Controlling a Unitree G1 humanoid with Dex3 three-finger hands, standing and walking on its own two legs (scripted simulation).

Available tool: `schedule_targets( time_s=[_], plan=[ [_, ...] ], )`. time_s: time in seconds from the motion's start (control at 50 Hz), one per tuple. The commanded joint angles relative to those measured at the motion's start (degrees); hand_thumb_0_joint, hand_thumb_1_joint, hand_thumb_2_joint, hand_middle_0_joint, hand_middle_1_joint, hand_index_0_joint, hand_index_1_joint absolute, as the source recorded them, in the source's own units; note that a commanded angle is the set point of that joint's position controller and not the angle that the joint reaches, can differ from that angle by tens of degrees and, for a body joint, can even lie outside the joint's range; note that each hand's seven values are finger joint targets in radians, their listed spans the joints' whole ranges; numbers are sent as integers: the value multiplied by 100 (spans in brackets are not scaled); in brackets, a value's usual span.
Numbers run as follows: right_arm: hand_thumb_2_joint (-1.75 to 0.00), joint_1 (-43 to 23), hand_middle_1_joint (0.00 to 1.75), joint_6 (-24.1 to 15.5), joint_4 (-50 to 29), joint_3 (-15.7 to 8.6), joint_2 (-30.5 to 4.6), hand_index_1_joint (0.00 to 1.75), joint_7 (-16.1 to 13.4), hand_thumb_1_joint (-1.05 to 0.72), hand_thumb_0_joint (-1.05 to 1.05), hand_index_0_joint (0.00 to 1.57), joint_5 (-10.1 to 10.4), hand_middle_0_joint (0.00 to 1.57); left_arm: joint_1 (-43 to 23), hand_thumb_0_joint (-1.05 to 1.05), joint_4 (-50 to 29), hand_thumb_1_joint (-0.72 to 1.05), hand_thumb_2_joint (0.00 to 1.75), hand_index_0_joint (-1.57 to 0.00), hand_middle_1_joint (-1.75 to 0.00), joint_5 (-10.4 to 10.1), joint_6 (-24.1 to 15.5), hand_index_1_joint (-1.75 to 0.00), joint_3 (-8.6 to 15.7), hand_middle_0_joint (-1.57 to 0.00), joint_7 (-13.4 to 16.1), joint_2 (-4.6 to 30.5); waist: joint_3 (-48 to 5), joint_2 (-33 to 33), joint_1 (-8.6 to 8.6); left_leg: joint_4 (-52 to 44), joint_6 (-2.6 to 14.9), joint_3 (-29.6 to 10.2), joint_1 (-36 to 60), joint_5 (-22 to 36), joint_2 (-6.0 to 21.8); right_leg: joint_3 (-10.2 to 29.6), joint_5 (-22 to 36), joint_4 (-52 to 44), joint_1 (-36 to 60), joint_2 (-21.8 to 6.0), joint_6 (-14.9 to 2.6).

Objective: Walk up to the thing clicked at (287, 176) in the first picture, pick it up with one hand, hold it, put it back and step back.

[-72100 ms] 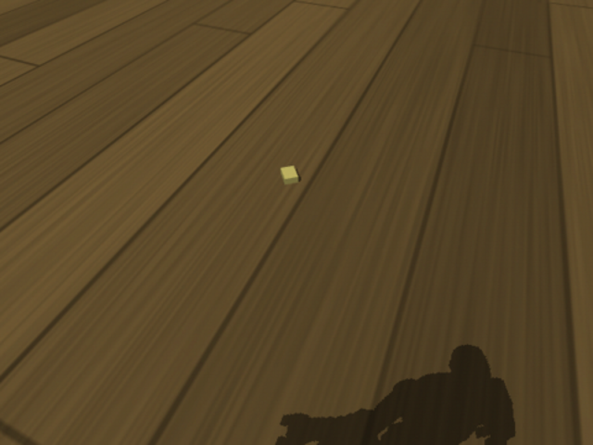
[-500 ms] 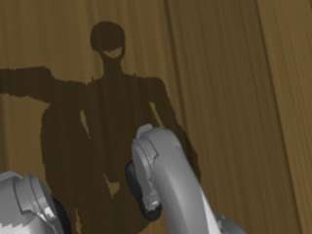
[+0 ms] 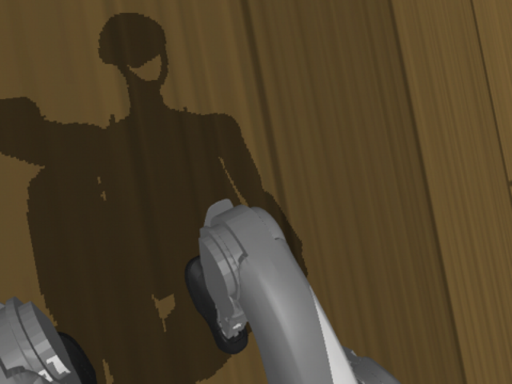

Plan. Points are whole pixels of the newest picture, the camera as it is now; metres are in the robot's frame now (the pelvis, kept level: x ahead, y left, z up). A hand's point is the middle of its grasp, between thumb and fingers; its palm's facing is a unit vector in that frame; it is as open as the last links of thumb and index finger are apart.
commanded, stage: rest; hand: left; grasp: from above
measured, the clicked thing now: out of the picture +0.48 +0.36 -0.28
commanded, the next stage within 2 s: open in 0.46 s
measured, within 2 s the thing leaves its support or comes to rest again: rests again in 0.24 s
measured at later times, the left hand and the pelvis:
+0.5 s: hand out of the picture +0.48 +0.34 -0.24, palm faces -0.35 -0.26 -0.90, open 11.1 cm; pelvis +0.00 +0.00 +0.00, yaw -1 degrees
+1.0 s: hand out of the picture +0.48 +0.35 -0.24, palm faces -0.35 -0.26 -0.90, open 13.1 cm; pelvis -0.01 +0.00 +0.01, yaw -2 degrees
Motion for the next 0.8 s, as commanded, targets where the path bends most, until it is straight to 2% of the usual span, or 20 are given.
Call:
schedule_targets(
  time_s=[0.0,0.06,0.1,0.12,0.14,0.16,0.18,0.22,0.28,0.3,0.32,0.34,0.44,0.54,0.6,0.64,0.68,0.72,0.76,0.78],
  plan=[
    [-90,1209,30,-39,186,-419,-1840,30,-31,-90,0,20,13,20,-1551,0,-746,63,71,-107,-50,-45,-24,-53,-207,-110,254,1260,-3946,3239,-262,-1343,149,614,2984,1623,156,-749,1778,-1129,2241,257,-483],
    [-90,1370,30,-64,204,-397,-1899,30,-7,-89,0,20,-3,20,-1477,0,-646,63,70,-107,-48,6,-23,-51,45,-110,295,1542,-3771,3198,-263,-1371,134,586,2950,1622,148,-781,1736,-1094,2229,228,-488],
    [-90,1240,30,-63,131,-356,-1898,30,-15,-89,0,20,-21,20,-1528,0,-694,62,72,-106,-49,27,-43,-52,-131,-110,283,1451,-3885,3215,-313,-1310,156,607,2973,1657,177,-753,1837,-1178,2404,270,-458],
    [-90,1334,30,-86,155,-342,-1890,30,-1,-90,0,20,-5,20,-1512,0,-617,62,71,-106,-48,-15,-40,-51,-40,-109,289,1448,-3776,3150,-379,-1306,160,581,2921,1684,156,-763,1850,-1133,2349,234,-458],
    [-90,1288,30,-94,128,-348,-1944,30,-8,-89,0,20,-16,20,-1454,0,-559,63,70,-106,-50,-60,-39,-53,-70,-109,307,1464,-3755,3107,-348,-1366,158,583,2860,1560,161,-771,1749,-1168,2371,260,-466],
    [-90,1246,30,-100,125,-340,-1918,30,-10,-90,0,20,-12,20,-1467,0,-529,61,71,-105,-51,-51,-43,-54,-160,-108,310,1407,-3738,3153,-351,-1384,145,582,2897,1558,172,-776,1764,-1188,2391,274,-468],
    [-90,1267,30,-106,147,-335,-1948,30,-14,-89,0,20,-13,20,-1547,0,-625,61,71,-105,-50,-18,-57,-53,-69,-108,344,1556,-3785,3270,-329,-1414,131,549,2977,1563,175,-806,1723,-1156,2293,261,-482],
    [-90,1306,30,-112,145,-297,-1961,30,5,-89,0,20,-32,20,-1470,0,-522,62,69,-106,-49,-15,-47,-51,-45,-108,332,1569,-3657,3222,-389,-1383,128,519,2973,1592,181,-827,1735,-1122,2296,245,-478],
    [-90,1218,30,-135,80,-268,-1954,30,-11,-89,0,20,-37,20,-1529,0,-567,60,71,-104,-51,-57,-66,-53,-247,-106,327,1423,-3748,3147,-439,-1320,150,545,2982,1649,197,-792,1867,-1200,2475,286,-445],
    [-90,1272,30,-149,88,-250,-1971,30,-6,-90,0,20,-42,20,-1497,0,-579,58,72,-103,-51,-56,-71,-54,-184,-106,348,1548,-3711,3193,-455,-1352,150,560,2932,1655,184,-781,1879,-1221,2584,275,-441],
    [-90,1184,30,-183,44,-231,-1966,30,8,-89,0,20,-19,20,-1591,0,-590,59,71,-103,-53,-103,-79,-55,-280,-105,359,1452,-3606,3186,-397,-1360,148,547,2901,1534,183,-791,1751,-1218,2383,278,-459],
    [-90,1240,30,-170,147,-239,-1999,30,-6,-89,0,20,-38,20,-1446,0,-434,58,70,-102,-52,-90,-65,-54,-100,-104,407,1691,-3599,3154,-405,-1400,136,527,2892,1489,202,-830,1705,-1237,2393,281,-458],
    [-90,1209,30,-179,115,-199,-2020,30,10,-90,0,20,-58,20,-1498,0,-494,55,72,-100,-52,-76,-73,-55,-112,-103,436,1670,-3579,3313,-466,-1428,107,475,3050,1570,224,-852,1750,-1214,2375,257,-468],
    [-90,1150,30,-176,127,-89,-1986,30,10,-89,0,20,-69,20,-1378,0,-295,52,73,-97,-54,-118,-86,-57,-139,-99,447,1691,-3465,3133,-515,-1408,121,428,2940,1509,249,-876,1735,-1264,2377,265,-443],
    [-90,1148,30,-158,111,-79,-1996,30,-2,-89,0,20,-78,20,-1411,0,-320,28,71,-73,-56,-111,-92,-59,-146,-75,503,1753,-3558,3176,-508,-1429,116,443,2937,1592,247,-865,1841,-1280,2544,274,-440],
    [-90,1123,30,-160,102,-79,-1963,30,5,-89,0,20,-71,20,-1370,0,-311,12,70,-57,-58,-150,-91,-61,-202,-60,474,1701,-3388,3190,-525,-1417,123,453,2907,1531,236,-845,1788,-1288,2485,262,-444],
    [-90,1127,30,-151,116,-26,-1969,30,2,-88,0,20,-83,20,-1389,0,-361,-4,73,-49,-61,-140,-95,-64,-172,-51,497,1778,-3519,3169,-571,-1410,118,441,2942,1606,262,-858,1865,-1306,2584,273,-430],
    [-90,1117,30,-175,80,-120,-2027,30,-3,-89,0,20,-65,20,-1480,0,-465,-20,73,-41,-64,-182,-108,-66,-258,-44,488,1678,-3446,3305,-563,-1433,111,446,3005,1566,246,-839,1820,-1300,2484,255,-449],
    [-90,1133,30,-170,102,14,-1929,30,12,-88,0,20,-59,20,-1356,0,-345,-28,78,-34,-67,-176,-96,-70,-161,-37,504,1802,-3426,3160,-565,-1386,132,429,2884,1576,256,-841,1851,-1328,2529,246,-421],
    [-90,1162,30,-158,116,-53,-2028,30,-3,-89,0,20,-77,20,-1360,0,-359,-32,81,-32,-70,-198,-102,-73,-221,-35,501,1747,-3486,3131,-607,-1422,129,438,2897,1566,261,-843,1871,-1353,2627,268,-417]
  ],
)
